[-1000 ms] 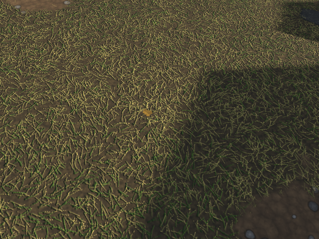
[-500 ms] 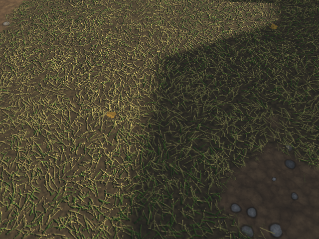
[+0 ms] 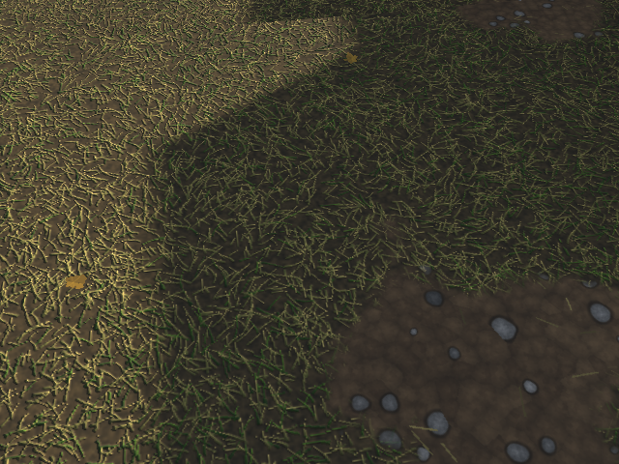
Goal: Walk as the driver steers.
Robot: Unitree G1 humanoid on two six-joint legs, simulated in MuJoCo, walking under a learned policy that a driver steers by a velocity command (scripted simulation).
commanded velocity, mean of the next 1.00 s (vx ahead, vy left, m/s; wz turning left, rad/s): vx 0.29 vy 0.00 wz -0.11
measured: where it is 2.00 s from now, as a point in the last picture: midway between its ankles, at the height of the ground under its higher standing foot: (336, 303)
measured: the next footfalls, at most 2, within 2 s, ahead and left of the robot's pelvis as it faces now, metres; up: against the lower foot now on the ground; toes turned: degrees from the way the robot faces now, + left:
right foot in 0.34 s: +0.00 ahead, -0.13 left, +0.00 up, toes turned +0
left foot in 0.74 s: +0.32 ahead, +0.12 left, +0.00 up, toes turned -2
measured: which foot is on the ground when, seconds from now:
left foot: down 0.00-0.34, up 0.36-0.72, down 0.74-1.00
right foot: up 0.00-0.32, down 0.34-0.76, up 0.78-1.00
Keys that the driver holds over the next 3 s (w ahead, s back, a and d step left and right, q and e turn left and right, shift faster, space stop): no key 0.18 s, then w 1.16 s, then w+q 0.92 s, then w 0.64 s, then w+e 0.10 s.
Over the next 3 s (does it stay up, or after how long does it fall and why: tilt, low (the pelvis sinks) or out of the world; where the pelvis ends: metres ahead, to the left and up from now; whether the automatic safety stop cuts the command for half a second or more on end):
stays up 1.32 0.25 0.01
